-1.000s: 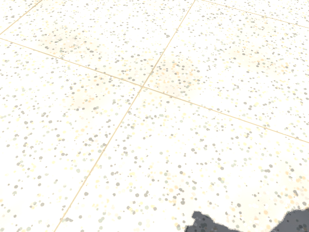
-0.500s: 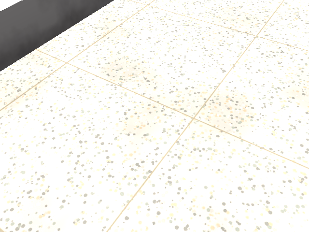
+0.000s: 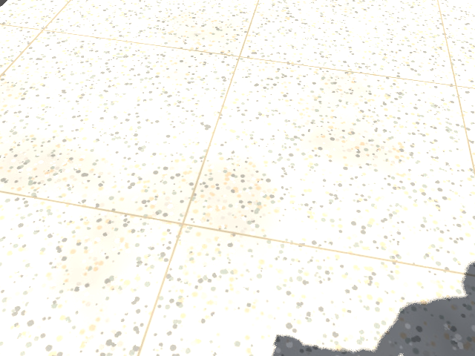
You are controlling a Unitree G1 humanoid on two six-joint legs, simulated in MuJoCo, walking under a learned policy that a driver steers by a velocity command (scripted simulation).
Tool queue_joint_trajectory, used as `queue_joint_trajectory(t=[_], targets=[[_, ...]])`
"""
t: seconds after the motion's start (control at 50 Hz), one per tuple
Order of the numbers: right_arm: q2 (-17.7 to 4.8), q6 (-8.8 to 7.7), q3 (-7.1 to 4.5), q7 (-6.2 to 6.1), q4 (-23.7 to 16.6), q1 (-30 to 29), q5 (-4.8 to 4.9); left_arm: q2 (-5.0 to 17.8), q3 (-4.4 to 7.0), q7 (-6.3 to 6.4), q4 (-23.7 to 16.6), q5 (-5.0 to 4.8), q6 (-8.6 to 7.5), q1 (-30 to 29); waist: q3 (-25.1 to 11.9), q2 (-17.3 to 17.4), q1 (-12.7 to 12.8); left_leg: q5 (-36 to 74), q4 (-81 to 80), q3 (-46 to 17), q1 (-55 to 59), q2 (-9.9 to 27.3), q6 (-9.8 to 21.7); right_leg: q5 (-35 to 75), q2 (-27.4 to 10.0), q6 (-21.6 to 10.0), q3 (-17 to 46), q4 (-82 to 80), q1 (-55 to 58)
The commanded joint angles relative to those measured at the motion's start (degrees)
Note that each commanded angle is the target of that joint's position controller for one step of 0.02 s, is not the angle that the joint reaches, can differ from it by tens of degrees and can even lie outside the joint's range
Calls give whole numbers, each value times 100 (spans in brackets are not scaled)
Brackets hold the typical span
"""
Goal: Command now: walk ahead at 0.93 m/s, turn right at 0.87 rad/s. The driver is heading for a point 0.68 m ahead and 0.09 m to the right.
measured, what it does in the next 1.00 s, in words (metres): walks ahead, turning right: right foot, then left foot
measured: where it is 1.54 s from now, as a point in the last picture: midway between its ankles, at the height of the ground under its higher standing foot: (320, 261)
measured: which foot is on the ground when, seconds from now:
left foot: down 0.00-0.26, up 0.28-0.66, down 0.68-1.00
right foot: up 0.00-0.24, down 0.26-0.68, up 0.70-1.00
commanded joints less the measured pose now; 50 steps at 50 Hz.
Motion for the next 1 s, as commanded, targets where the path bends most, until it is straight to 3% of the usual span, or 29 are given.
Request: queue_joint_trajectory(t=[0.02, 0.12, 0.16, 0.2, 0.22, 0.24, 0.26, 0.28, 0.3, 0.34, 0.4, 0.46, 0.54, 0.56, 0.58, 0.62, 0.64, 0.66, 0.68, 0.7, 0.72, 0.74, 0.76, 0.78, 0.8, 0.84, 0.9, 0.96, 1.0], targets=[[-334, -172, -58, 21, -12, 260, 31, -63, -122, -127, -638, 16, 24, -671, 778, 837, 16, 713, -1359, -855, 576, 1524, 398, 567, -361, 29, 328, 130, -1642], [-522, -215, -88, -44, 334, 387, 12, -74, -300, -262, -1063, 12, 11, -1799, 1327, 567, 31, 2519, -1733, 540, 337, 1227, 236, 1024, -187, -263, -630, -1822, -845], [-755, -183, -117, -83, 436, 529, 18, -81, -339, -224, -1047, -33, 2, -1806, 1086, 581, 133, 5755, -1175, 893, 654, 1163, 149, 847, 319, -546, -1191, -2392, 86], [-1207, -32, -227, -152, 416, 491, 9, 174, -248, -116, -813, -64, -17, -872, 347, 932, 739, 8099, 297, 876, 1111, 1396, 143, 327, 742, -770, -1247, -2534, 1174], [-1414, 73, -293, -160, 331, 260, -12, 419, -122, -31, -531, -87, -34, 202, -204, 1078, 1276, 8483, 1583, 765, 901, 1536, 256, -81, 914, -904, -1105, -2502, 2294], [-1413, 133, -302, -127, 197, 23, -19, 749, 70, 89, -100, -72, -74, 1517, -807, 915, 1803, 7538, 3354, 619, 22, 1498, 302, -192, 1013, -1092, -684, -2993, 4024], [-935, 124, -215, -19, 195, 97, -84, 1061, 235, 249, 77, -100, -38, 1438, -635, 80, 1419, 1943, 5302, 496, -1623, 671, 174, -719, 499, -1189, 314, -3243, 5086], [-387, 18, -59, 57, -459, 266, -2, 1742, 343, 275, -181, 40, 63, 864, -1024, -1164, 622, -1129, 7391, -79, -3924, -214, -168, -878, -856, -2061, 3494, -4173, 6255], [-786, -151, -73, 52, -793, -536, 4, 1658, 375, 306, -317, -7, 109, 1157, -1394, -163, 1067, -478, 7393, -1175, -4539, -86, -91, -1543, -1067, -2187, 4531, -5222, 6279], [-761, -259, -4, 31, -738, -655, 10, 1173, 269, 386, -111, -47, -10, 889, 50, 705, 491, 30, 6279, -1237, -4265, 433, -45, -988, -915, -1763, 3872, -5793, 4461], [-502, 103, 86, 72, -410, -90, -216, 514, 2, 446, -123, -105, -308, 340, 411, 950, -211, -107, 5282, -1166, -3098, 854, -198, -51, -195, -1434, 2301, -5895, 2590], [-252, 212, 206, 177, -729, -1003, -92, 451, -52, 342, 129, -128, -573, 793, 939, 476, 42, 813, 3857, -707, -3092, 939, -175, 1490, 19, -1223, 1465, -6347, 1933], [-43, 115, 297, 319, -866, -2023, 104, 350, -131, 285, 427, -227, -751, 1420, 1025, 483, 601, 2954, 1764, -111, -2518, 496, 329, 3796, 198, -460, 586, -6695, 2543], [-12, 136, 299, 316, -746, -1893, 106, 424, -139, 307, 510, -224, -739, 1425, 717, 432, 575, 3226, 1653, -58, -2298, 215, 413, 4559, 216, -323, 490, -6613, 3018], [12, 79, 309, 304, -788, -1896, 96, 483, -160, 349, 568, -220, -766, 1508, 849, 176, 523, 3278, 1299, -43, -2294, 146, 485, 5594, 45, -209, 447, -6289, 3250], [-261, -3, 223, 230, -657, -1678, -3, 625, -137, 472, 708, -186, -740, 1571, 571, -70, 362, 3077, 936, -59, -1778, -306, 601, 6716, -126, -7, 513, -5673, 3874], [-529, -27, 120, 192, -374, -1030, -9, 759, -93, 549, 695, -109, -677, 1443, 172, -132, 57, 2849, 868, -181, -1109, -549, 616, 6776, -175, 76, 606, -5118, 4099], [-1024, -201, -166, 158, -522, -779, 455, 883, -44, 608, 654, -129, -489, 1325, -308, -169, -370, 3238, 768, -529, -611, -479, 574, 6823, -351, 208, 789, -4050, 4352], [-1073, -232, -191, 98, -103, 457, 469, 1012, -21, 606, 464, -33, -371, 472, -682, -71, -1186, 4180, -10, -612, 247, -201, 626, 6368, -43, 384, 453, -2469, 4210], [-1203, -222, -88, 76, 246, 1134, 239, 248, -209, 568, 240, 239, -335, 474, -1272, 1599, -942, 6665, 1230, -1484, 2279, 919, 957, -137, 873, 672, 378, 323, 2393], [-818, -330, 6, 181, 269, 1327, -132, -230, -340, 502, 543, -262, -395, 2019, -2698, 2018, -457, 7185, 1455, -4162, 4286, 2377, 2350, -2654, 1510, 855, 1748, 2346, 524], [-768, -288, -105, 191, 28, 790, -44, 429, -259, 473, 567, -403, -443, 1571, -2714, 884, -748, 6604, 884, -3968, 3665, 2183, 2290, -2095, 1169, 758, 1986, 2132, 490], [-693, -273, -103, 164, -117, 127, 86, 535, -229, 478, 249, -463, -448, 948, -1763, 529, -484, 5437, 593, -3412, 2770, 2005, 2100, -1846, 785, 681, 1688, 1652, 282], [-529, -240, -32, 134, -146, -436, 185, 463, -266, 491, 160, -354, -430, 542, -961, -243, -175, 4913, 163, -2994, 1465, 1739, 1883, -1548, 507, 616, 1202, 1171, 415], [-430, -251, 32, 115, -124, -614, 203, 449, -224, 503, 111, -278, -360, 317, -388, -340, 9, 4969, -192, -2665, 396, 1514, 1781, -1360, 396, 630, 946, 848, 676], [-389, -236, 71, 180, -11, -822, 152, 153, -268, 494, 145, -220, -201, 708, -55, 135, 381, 5060, -578, -2109, -741, 1225, 1748, -1188, 102, 705, 797, 140, 1291], [-518, -234, 50, 218, 182, -1068, 125, -148, -378, 596, 83, -189, -124, 612, -160, 516, 499, 5775, -625, -1318, -1237, 870, 1642, -710, -83, 856, 557, -1544, 1697], [-729, -98, -19, 162, 334, -983, 149, -35, -380, 637, 50, -178, -99, 183, -590, 657, 292, 5376, -460, -990, -892, 745, 1437, 474, -79, 871, 472, -2603, 1982], [-718, -3, -9, 143, 439, -944, 161, 91, -335, 644, -5, -199, -71, -157, -547, 700, 170, 4458, -452, -1043, -820, 783, 1361, 791, -86, 827, 490, -2997, 2009]])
